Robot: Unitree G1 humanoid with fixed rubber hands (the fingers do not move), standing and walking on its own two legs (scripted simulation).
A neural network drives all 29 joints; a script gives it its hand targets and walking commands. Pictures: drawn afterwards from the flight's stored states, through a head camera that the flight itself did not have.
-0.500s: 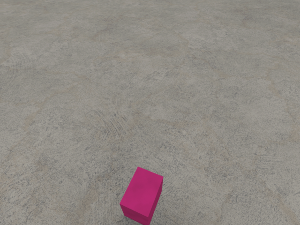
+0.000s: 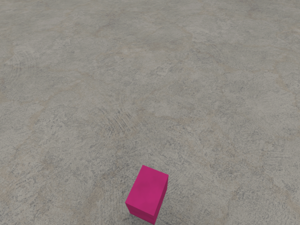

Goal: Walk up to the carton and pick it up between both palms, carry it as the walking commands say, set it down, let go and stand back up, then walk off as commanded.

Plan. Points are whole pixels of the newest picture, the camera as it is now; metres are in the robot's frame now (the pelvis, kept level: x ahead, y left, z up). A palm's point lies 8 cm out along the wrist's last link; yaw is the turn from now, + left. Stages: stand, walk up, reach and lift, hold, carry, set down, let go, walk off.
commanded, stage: walk up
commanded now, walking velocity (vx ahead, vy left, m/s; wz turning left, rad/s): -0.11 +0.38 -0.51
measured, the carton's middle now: (148, 195) +0.40 +0.07 -0.66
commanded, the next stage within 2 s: none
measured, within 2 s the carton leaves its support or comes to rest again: neither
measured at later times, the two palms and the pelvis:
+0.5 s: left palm out of the picture +0.12 +0.45 -0.14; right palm out of the picture -0.09 -0.03 -0.13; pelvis -0.01 +0.19 +0.00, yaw -12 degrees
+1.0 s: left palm out of the picture +0.10 +0.36 -0.13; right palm out of the picture -0.15 -0.03 -0.15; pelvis -0.04 +0.17 +0.00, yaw -16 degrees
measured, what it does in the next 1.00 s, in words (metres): steps to the left, turning right: left foot, then right foot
